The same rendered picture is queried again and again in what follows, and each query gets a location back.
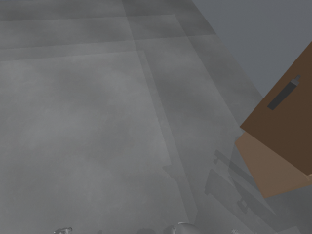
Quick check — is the handle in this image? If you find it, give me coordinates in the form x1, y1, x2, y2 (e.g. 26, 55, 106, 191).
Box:
267, 74, 301, 110

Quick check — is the cupboard door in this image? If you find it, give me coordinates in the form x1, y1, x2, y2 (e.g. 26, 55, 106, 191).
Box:
240, 41, 312, 176

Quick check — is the right robot thigh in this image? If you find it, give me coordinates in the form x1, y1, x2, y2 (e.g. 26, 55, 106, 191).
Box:
171, 223, 204, 234

